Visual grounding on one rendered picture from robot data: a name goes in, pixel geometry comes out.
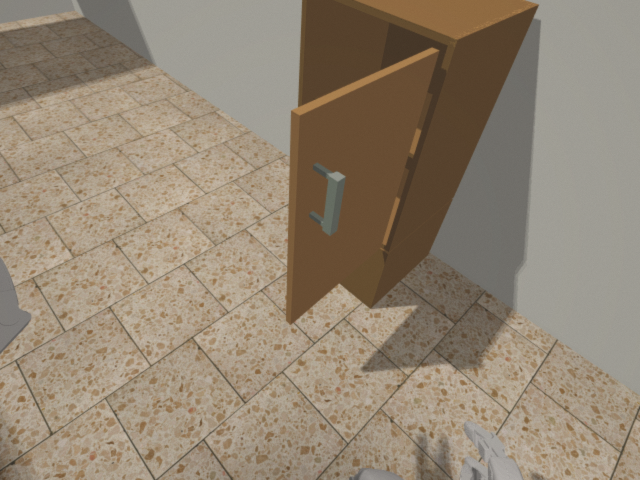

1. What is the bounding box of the left robot hand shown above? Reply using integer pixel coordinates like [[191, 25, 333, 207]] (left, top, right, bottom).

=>
[[0, 257, 31, 354]]

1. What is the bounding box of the right robot hand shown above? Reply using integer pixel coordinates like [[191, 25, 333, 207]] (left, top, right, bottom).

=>
[[460, 421, 524, 480]]

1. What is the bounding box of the handle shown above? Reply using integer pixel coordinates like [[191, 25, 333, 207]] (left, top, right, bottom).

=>
[[309, 163, 346, 236]]

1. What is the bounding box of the cupboard door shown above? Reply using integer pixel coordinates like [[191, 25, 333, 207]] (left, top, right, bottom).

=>
[[286, 48, 440, 325]]

